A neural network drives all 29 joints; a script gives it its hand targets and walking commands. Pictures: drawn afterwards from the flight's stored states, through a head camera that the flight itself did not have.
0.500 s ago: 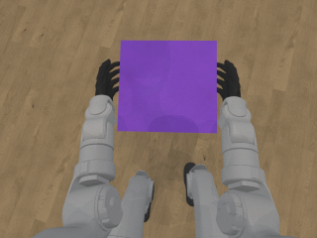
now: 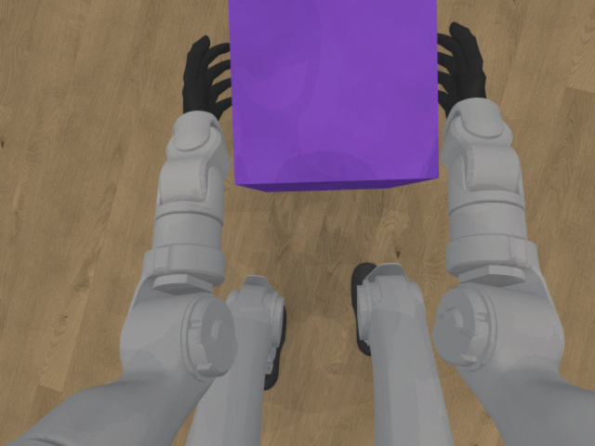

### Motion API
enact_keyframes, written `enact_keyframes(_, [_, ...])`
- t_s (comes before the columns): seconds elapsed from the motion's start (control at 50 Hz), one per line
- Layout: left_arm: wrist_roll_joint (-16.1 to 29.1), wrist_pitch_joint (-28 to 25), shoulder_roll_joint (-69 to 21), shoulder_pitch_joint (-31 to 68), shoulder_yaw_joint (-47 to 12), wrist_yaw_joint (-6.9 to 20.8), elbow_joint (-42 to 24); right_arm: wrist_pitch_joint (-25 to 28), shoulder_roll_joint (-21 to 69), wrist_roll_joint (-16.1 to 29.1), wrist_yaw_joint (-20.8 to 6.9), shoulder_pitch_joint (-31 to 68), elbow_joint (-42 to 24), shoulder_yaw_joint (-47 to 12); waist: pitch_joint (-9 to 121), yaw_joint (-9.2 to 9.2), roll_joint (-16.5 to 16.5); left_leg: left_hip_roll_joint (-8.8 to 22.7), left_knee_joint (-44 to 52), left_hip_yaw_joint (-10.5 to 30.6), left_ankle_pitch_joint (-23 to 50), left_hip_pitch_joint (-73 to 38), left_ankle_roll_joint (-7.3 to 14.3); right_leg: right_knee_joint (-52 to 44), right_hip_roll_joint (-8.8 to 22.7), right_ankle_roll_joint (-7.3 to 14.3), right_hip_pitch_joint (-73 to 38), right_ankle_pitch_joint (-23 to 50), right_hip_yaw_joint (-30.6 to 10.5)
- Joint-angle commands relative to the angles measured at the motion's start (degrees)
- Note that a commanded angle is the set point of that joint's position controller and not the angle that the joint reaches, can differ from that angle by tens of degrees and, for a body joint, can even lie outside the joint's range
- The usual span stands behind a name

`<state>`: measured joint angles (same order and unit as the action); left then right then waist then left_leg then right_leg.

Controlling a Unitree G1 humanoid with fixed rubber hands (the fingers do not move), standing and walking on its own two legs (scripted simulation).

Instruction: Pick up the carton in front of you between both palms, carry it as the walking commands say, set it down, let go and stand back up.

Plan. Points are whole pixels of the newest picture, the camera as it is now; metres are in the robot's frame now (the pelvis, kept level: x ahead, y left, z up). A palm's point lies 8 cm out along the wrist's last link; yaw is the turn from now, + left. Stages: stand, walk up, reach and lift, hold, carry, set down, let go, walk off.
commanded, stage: set down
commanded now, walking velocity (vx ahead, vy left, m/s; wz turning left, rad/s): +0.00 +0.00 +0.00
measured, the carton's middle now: (328, 113) +0.51 -0.05 -0.18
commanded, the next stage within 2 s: none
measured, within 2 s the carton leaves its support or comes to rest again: rests again in 1.00 s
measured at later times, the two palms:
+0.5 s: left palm (243, 120) +0.54 +0.09 -0.26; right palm (431, 109) +0.53 -0.21 -0.27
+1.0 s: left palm (248, 131) +0.53 +0.09 -0.31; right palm (424, 117) +0.53 -0.21 -0.31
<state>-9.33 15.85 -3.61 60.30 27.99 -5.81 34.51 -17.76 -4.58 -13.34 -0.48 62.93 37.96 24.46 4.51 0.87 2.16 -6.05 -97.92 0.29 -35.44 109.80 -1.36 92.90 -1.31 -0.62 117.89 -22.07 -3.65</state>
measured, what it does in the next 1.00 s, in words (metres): lowers itself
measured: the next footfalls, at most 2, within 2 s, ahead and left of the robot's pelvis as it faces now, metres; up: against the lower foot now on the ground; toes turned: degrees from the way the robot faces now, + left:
none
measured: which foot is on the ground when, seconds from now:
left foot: down 0.00-1.00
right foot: down 0.00-1.00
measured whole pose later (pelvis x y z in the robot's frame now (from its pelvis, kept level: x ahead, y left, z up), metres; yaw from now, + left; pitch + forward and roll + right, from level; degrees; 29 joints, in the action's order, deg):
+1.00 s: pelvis -0.02 +0.00 -0.13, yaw +3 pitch +37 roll +2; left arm 2.2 13.3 7.6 84.3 15.4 -11.6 51.3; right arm -14.1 -21.0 -3.6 -1.6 86.3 56.4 18.1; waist -23.0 4.0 2.9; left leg -10.8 -126.5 0.2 -40.6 123.8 -2.9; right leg 120.6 2.1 -0.2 131.7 -26.5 -2.7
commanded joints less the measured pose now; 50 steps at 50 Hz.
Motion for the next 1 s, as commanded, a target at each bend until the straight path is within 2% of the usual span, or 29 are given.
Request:
enact_keyframes(0.0, [6.7, -0.4, -48.8, 38.8, -31.2, 13.1, 1.7, 0.2, 50.5, 7.0, -12.0, 32.8, 2.6, -27.8, 61.8, 1.35, -4.2, -5.6, 8.8, -3.6, 15.0, -11.9, -1.6, -0.1, -6.2, -0.5, -51.7, 18.1, 5.8])
enact_keyframes(0.22, [8.0, -0.5, -43.2, 47.5, -28.1, 13.9, 4.8, -0.1, 45.4, 7.6, -11.4, 41.0, 6.1, -25.9, 57.0, 1.37, -6.0, -5.2, -0.2, -5.3, 9.4, 1.4, -0.9, 7.9, -4.8, -0.3, -50.7, 15.9, 4.4])
enact_keyframes(0.48, [14.8, -2.6, -38.0, 58.3, -32.2, 11.9, 5.5, 1.9, 38.7, 14.0, -11.8, 50.9, 8.4, -29.3, 55.7, 2.95, -5.9, -4.5, -10.8, -5.7, 10.5, 4.3, -1.0, 19.7, -2.9, 0.3, -51.9, 20.5, 3.9])
enact_keyframes(0.52, [15.8, -3.0, -38.2, 59.6, -33.4, 11.2, 5.0, 2.6, 38.1, 15.7, -12.3, 53.5, 6.7, -29.6, 55.3, 3.84, -3.5, -4.3, -12.0, -5.4, 12.4, 0.2, -0.5, 20.8, -2.9, 0.6, -47.3, 20.7, 4.3])
enact_keyframes(0.56, [17.0, -3.3, -39.0, 61.1, -35.3, 10.6, 3.5, 3.0, 37.3, 16.9, -12.8, 54.2, 6.2, -29.7, 56.0, 4.84, -1.2, -4.4, -13.3, -5.5, 15.2, -1.3, -0.7, 22.4, -2.9, 1.1, -47.5, 23.9, 4.1])
enact_keyframes(0.64, [18.8, -3.5, -40.6, 62.4, -38.3, 10.0, 2.0, 2.9, 37.5, 17.5, -13.7, 51.9, 8.0, -29.1, 57.7, 6.49, 0.9, -4.6, -14.3, -5.1, 17.6, -3.0, -1.3, 24.2, -2.8, 1.8, -48.3, 27.4, 4.6])
enact_keyframes(0.72, [18.0, -3.6, -41.4, 60.7, -37.4, 10.1, 4.7, 3.0, 37.4, 16.1, -15.1, 49.4, 11.7, -26.5, 50.5, 7.28, 2.5, -4.8, -14.4, -4.2, 17.1, -3.4, -1.3, 24.6, -2.7, 2.0, -39.6, 23.6, 5.4])
enact_keyframes(0.82, [16.4, -4.1, -40.5, 59.7, -34.8, 9.8, 7.2, 3.7, 35.7, 15.4, -16.5, 50.4, 13.3, -24.5, 43.7, 7.16, 3.0, -4.9, -14.4, -3.3, 16.2, -4.6, -0.9, 24.9, -2.4, 2.1, -31.1, 18.9, 6.0])
enact_keyframes(0.98, [17.4, -5.0, -36.9, 62.3, -34.6, 9.3, 8.1, 5.0, 31.1, 16.1, -16.2, 54.0, 13.9, -23.6, 40.0, 8.07, 4.1, -4.4, -15.5, -3.1, 14.2, -6.1, -0.8, 25.6, -1.9, 2.5, -29.0, 15.6, 5.7])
